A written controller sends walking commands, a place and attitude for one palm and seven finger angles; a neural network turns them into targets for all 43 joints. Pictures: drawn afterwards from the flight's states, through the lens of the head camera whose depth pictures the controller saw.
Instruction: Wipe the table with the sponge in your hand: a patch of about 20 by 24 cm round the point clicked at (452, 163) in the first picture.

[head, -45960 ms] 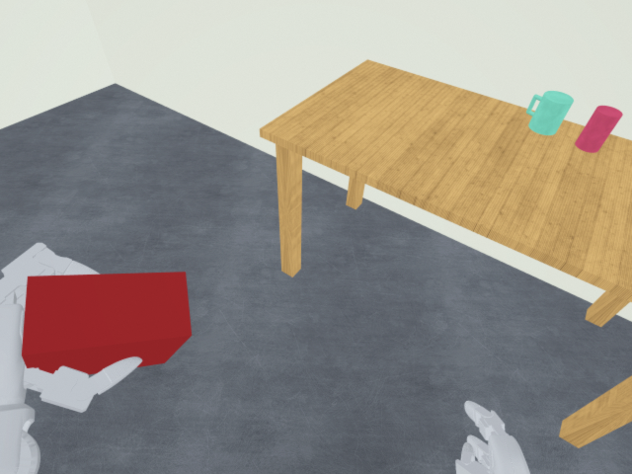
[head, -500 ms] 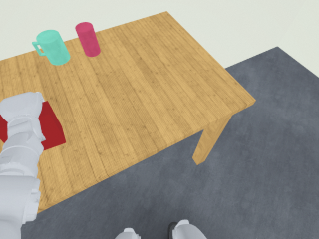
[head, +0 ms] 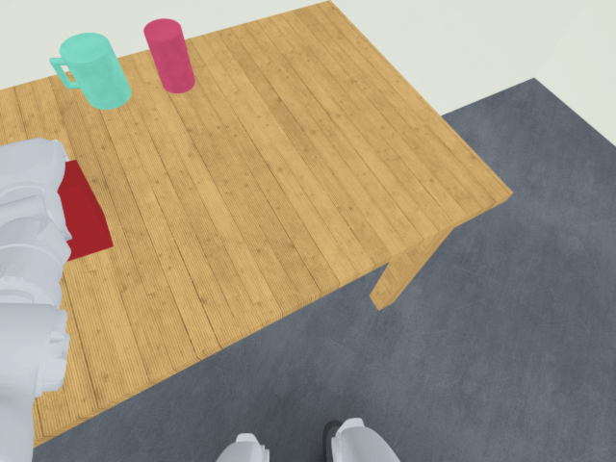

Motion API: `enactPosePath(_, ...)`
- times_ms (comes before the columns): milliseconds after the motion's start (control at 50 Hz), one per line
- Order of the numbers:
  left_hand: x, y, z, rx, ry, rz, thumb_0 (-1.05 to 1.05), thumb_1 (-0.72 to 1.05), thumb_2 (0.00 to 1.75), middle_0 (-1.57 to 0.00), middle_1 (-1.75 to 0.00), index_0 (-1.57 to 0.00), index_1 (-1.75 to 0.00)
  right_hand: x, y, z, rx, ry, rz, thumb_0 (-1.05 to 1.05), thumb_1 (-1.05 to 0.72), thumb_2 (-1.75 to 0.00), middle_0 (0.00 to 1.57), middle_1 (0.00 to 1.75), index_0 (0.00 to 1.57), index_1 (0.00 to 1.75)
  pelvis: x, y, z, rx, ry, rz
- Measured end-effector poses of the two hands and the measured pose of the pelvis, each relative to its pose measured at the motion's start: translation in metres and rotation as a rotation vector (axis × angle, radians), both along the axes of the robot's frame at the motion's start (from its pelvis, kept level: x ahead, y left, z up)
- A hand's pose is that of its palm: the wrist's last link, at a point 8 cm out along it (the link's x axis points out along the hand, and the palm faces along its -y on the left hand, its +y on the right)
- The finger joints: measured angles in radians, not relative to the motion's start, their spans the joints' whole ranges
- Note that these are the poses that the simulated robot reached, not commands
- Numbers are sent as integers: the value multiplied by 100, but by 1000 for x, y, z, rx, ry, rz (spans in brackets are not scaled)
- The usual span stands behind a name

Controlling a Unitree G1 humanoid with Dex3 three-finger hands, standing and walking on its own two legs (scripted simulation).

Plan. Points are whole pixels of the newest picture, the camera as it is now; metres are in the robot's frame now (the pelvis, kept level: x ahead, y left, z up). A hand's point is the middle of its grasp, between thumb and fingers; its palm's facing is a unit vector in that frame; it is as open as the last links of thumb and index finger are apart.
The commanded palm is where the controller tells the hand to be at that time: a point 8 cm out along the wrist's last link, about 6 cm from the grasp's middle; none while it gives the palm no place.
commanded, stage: wipe forward along the middle lane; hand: left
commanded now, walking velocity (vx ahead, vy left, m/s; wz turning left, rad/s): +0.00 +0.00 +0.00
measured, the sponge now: (53, 228) +0.43 +0.35 -0.03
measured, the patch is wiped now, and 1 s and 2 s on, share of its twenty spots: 1.00 1.00 1.00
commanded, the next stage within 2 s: slide back across to the first lane in 0.04 s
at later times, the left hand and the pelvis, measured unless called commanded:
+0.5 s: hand (35, 193) +0.46 +0.36 +0.02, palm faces -0.13 -0.02 -0.99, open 10.2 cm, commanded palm +0.44 +0.36 +0.06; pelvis +0.01 +0.01 +0.01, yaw +0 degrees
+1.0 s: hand out of the picture +0.44 +0.41 +0.02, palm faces -0.16 -0.02 -0.99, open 10.3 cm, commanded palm +0.41 +0.39 +0.06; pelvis +0.04 +0.01 +0.02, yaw +0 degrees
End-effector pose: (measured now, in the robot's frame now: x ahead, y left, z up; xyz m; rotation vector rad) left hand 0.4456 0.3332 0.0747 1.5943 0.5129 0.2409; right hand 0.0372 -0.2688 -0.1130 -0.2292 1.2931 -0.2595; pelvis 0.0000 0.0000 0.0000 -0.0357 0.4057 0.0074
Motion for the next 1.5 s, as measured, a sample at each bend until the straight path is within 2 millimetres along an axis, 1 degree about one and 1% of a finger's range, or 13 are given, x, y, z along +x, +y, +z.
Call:
enactPosePath(160,8,6,0,3,-12,-13,0,-59,111,-78,-128,-78,-133,-6,6,0,1,45,-7,1,-90,-90,20,30,20,30,5,6,-1,-7,11,3)
enactPosePath(320,5,10,0,-23,-40,-3,0,-59,111,-76,-130,-77,-134,-6,10,2,14,61,-19,1,-90,-90,20,30,20,30,7,8,2,-6,-1,-4)
enactPosePath(520,3,16,4,-34,-45,9,1,-57,111,-74,-133,-74,-137,4,4,13,8,51,-14,1,-90,-90,20,30,20,30,13,7,9,-1,-28,-6)
enactPosePath(640,1,25,5,-28,-39,17,1,-56,111,-73,-134,-73,-138,11,-1,16,0,58,-10,1,-90,-90,20,30,20,30,18,7,11,-1,-31,-8)
enactPosePath(760,-2,37,6,-37,-35,33,1,-56,111,-72,-135,-73,-139,21,-4,18,-4,69,-6,1,-90,-90,20,30,20,30,26,6,13,-3,-32,-9)
enactPosePath(940,-12,60,7,-32,-25,43,1,-56,111,-72,-135,-72,-139,36,-2,20,-1,76,4,1,-90,-90,20,30,20,30,35,9,15,-9,-35,-5)
enactPosePath(1020,-17,64,6,-29,-23,33,1,-55,111,-71,-135,-72,-140,42,0,20,-5,71,6,1,-90,-90,20,30,20,30,37,11,15,-13,-37,1)
enactPosePath(1160,-24,64,2,-23,-44,6,0,-54,110,-70,-137,-70,-141,51,8,21,0,50,3,1,-90,-90,20,30,20,30,40,17,16,-18,-46,3)
enactPosePath(1280,-35,60,2,-15,-75,-1,0,-52,110,-68,-138,-68,-143,60,19,19,23,15,1,1,-90,-90,20,30,20,30,42,23,18,-20,-62,4)
enactPosePath(1500,-60,53,3,-16,-97,11,-1,-50,109,-66,-140,-66,-144,87,37,22,55,-88,40,1,-90,-90,20,30,20,30,39,29,21,-18,-105,10)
